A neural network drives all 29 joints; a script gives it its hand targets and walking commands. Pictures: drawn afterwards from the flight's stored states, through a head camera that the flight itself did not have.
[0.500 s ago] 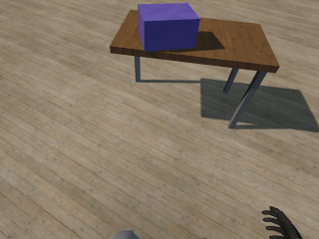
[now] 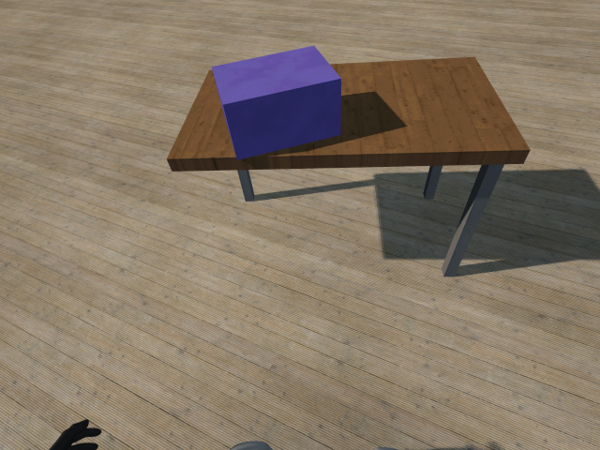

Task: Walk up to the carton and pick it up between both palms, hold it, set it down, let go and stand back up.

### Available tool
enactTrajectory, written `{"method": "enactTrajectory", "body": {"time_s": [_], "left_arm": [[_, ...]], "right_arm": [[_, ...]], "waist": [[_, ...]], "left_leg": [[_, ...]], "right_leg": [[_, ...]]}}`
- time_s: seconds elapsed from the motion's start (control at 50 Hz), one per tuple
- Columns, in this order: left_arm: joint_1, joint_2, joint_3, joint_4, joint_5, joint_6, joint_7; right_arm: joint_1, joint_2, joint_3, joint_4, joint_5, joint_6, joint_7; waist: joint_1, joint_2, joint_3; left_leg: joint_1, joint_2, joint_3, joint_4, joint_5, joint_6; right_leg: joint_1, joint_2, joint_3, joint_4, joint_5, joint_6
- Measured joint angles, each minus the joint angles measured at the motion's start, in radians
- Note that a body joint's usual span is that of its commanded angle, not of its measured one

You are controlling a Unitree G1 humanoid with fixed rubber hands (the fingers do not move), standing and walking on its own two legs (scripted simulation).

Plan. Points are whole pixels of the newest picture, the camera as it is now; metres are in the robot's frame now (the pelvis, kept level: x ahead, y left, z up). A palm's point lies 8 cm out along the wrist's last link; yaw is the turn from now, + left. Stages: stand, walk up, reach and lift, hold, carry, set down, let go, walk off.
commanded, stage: walk up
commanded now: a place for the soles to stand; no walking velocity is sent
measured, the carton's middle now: (276, 101) +0.98 +0.07 -0.04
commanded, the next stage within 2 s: none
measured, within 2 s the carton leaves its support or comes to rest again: neither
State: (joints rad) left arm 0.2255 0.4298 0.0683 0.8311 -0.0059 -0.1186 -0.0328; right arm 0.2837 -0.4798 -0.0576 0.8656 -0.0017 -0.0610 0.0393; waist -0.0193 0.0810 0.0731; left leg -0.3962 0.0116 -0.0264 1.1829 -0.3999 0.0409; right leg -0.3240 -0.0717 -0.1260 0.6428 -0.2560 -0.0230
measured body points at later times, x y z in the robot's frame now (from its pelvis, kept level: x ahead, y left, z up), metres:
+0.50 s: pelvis +0.17 +0.07 +0.00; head +0.17 +0.09 +0.45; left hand +0.22 +0.40 -0.12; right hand +0.31 -0.26 -0.06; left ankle +0.24 +0.17 -0.72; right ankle +0.18 -0.09 -0.66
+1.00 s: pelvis +0.31 +0.05 +0.00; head +0.32 +0.02 +0.45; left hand +0.38 +0.40 -0.06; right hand +0.40 -0.28 -0.12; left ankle +0.36 +0.19 -0.68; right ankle +0.34 -0.08 -0.72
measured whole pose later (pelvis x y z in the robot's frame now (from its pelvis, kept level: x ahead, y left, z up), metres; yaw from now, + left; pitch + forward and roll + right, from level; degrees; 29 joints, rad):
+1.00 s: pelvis +0.31 +0.05 +0.00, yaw -1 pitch -3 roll -1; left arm 0.31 0.43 0.08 0.86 0.00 -0.10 -0.02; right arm 0.25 -0.47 -0.07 0.86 -0.01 -0.02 0.06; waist 0.02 0.11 0.06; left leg -0.49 0.08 0.00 1.00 -0.38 0.01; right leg -0.27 -0.06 -0.12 0.61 -0.28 0.00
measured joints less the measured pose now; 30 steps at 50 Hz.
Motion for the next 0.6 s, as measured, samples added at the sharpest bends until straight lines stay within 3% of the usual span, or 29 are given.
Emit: {"method": "enactTrajectory", "body": {"time_s": [0.14,0.24,0.3,0.32,0.36,0.44,0.5,0.6], "left_arm": [[0.109,0.004,0.003,0.016,0.009,0.006,-0.002],[0.158,0.026,0.009,0.022,0.016,0.008,-0.006],[0.173,0.040,0.006,0.030,0.021,0.018,-0.007],[0.172,0.048,0.003,0.034,0.021,0.023,-0.006],[0.158,0.049,-0.006,0.040,0.013,0.036,0.002],[0.123,0.034,-0.031,0.043,0.002,0.044,0.014],[0.110,0.032,-0.031,0.042,-0.002,0.042,0.009],[0.101,0.021,-0.019,0.059,0.012,0.055,-0.010]], "right_arm": [[-0.045,0.006,-0.012,-0.014,-0.008,0.021,0.029],[-0.098,0.021,-0.022,-0.026,-0.009,0.022,0.050],[-0.119,0.024,-0.029,-0.031,-0.009,0.017,0.056],[-0.127,0.028,-0.033,-0.030,-0.014,0.012,0.055],[-0.140,0.033,-0.036,-0.038,-0.026,-0.002,0.045],[-0.125,0.047,-0.031,-0.057,0.003,-0.015,0.019],[-0.092,0.059,-0.022,-0.057,0.005,-0.018,0.009],[-0.029,0.032,-0.027,-0.056,-0.010,-0.015,0.012]], "waist": [[0.049,0.020,-0.013],[0.078,-0.007,-0.007],[0.093,-0.034,-0.027],[0.092,-0.056,-0.027],[0.091,-0.099,-0.017],[0.062,-0.120,-0.006],[0.032,-0.149,-0.005],[-0.004,-0.136,-0.010]], "left_leg": [[-0.135,0.083,0.024,-0.271,0.109,-0.041],[-0.119,0.100,0.050,-0.482,0.204,-0.035],[-0.054,0.084,0.073,-0.564,0.215,-0.022],[-0.040,0.066,0.084,-0.571,0.263,-0.022],[-0.032,0.034,0.117,-0.522,0.240,-0.013],[0.030,0.032,0.139,-0.529,0.176,-0.003],[0.100,0.015,0.162,-0.600,0.183,0.004],[0.171,0.008,0.194,-0.643,0.155,0.013]], "right_leg": [[0.132,0.017,-0.039,-0.083,-0.042,0.005],[0.187,0.009,-0.050,-0.082,-0.097,0.035],[0.199,-0.013,-0.043,-0.038,-0.159,0.057],[0.198,-0.035,-0.036,-0.002,-0.189,0.055],[0.143,-0.072,0.024,0.160,-0.206,0.014],[-0.040,0.003,0.148,0.483,-0.169,-0.019],[-0.126,0.001,0.159,0.470,-0.102,-0.011],[-0.183,-0.025,0.131,0.277,-0.046,0.011]]}}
